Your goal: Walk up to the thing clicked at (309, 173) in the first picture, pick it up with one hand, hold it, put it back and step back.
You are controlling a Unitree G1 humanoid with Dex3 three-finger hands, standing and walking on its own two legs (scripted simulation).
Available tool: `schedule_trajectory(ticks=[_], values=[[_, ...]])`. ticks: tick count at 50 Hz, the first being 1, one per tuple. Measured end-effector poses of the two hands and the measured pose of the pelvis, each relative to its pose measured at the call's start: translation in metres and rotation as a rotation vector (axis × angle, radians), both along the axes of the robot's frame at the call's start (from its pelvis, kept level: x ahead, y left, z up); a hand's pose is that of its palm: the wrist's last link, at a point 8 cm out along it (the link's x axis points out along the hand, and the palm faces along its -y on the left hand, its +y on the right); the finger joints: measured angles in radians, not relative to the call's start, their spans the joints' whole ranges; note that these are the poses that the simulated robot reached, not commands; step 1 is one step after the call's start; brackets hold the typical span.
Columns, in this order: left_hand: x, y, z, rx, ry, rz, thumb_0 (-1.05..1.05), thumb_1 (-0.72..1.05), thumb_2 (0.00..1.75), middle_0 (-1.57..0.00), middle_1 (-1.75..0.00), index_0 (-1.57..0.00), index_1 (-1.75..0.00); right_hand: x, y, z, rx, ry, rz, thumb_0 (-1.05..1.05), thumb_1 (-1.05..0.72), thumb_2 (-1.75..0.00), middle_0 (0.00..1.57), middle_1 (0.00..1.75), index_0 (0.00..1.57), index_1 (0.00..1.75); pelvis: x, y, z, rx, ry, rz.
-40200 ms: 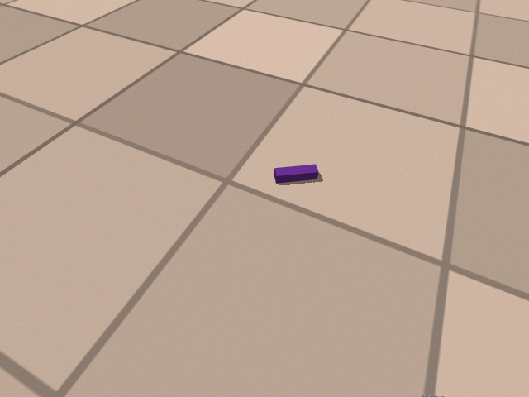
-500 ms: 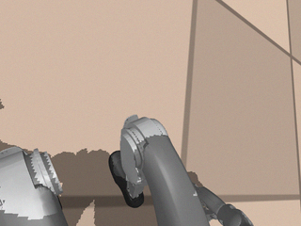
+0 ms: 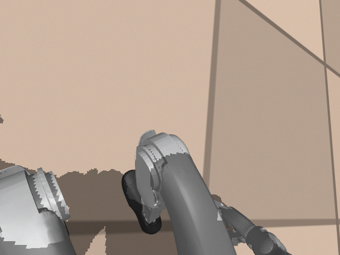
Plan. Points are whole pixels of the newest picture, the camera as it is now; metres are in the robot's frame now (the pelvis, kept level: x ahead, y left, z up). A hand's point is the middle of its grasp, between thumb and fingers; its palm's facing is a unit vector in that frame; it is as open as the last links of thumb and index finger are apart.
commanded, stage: close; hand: left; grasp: from above
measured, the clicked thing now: out of the picture +0.42 +0.38 -0.27
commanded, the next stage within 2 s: settle in 1.14 s
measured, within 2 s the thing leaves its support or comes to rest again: leaves its support in 1.54 s
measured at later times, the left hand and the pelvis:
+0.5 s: hand out of the picture +0.40 +0.37 -0.25, palm faces -0.42 -0.19 -0.89, open 10.7 cm; pelvis +0.00 +0.00 +0.00, yaw +0 degrees
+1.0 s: hand out of the picture +0.40 +0.37 -0.25, palm faces -0.42 -0.20 -0.89, open 9.5 cm; pelvis +0.00 +0.00 +0.00, yaw +0 degrees
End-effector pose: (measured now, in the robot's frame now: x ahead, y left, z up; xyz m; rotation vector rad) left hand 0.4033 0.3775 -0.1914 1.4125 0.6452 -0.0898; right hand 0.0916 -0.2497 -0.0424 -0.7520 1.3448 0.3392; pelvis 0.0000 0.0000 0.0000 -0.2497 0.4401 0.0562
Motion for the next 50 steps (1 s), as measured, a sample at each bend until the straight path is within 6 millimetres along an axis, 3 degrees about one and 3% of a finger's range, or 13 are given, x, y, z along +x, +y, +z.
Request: schedule_trajectory(ticks=[20, 34, 50], values=[[0.003, -0.007, 0.000, -0.029, -0.011, -0.025, 0.00, -0.12, 0.84, -0.29, -1.00, -0.33, -0.97, -0.003, 0.002, -0.005, 0.017, 0.030, -0.011, 0.00, -0.89, -0.89, 0.21, 0.30, 0.20, 0.29, 0.002, -0.001, 0.001, -0.001, 0.000, -0.001], [0.003, 0.001, -0.002, -0.013, -0.011, -0.001, 0.00, 0.06, 0.74, -0.38, -0.99, -0.46, -0.92, -0.010, -0.002, 0.001, -0.017, 0.024, -0.013, 0.00, -0.90, -0.89, 0.21, 0.30, 0.20, 0.29, 0.000, 0.000, -0.001, -0.001, -0.009, -0.001], [0.002, 0.001, 0.000, -0.019, -0.013, -0.008, 0.00, 0.12, 0.62, -0.46, -0.92, -0.53, -0.83, -0.006, 0.004, -0.003, 0.006, 0.022, 0.000, 0.00, -0.90, -0.89, 0.21, 0.30, 0.20, 0.29, 0.000, 0.000, -0.001, -0.004, -0.010, 0.003]])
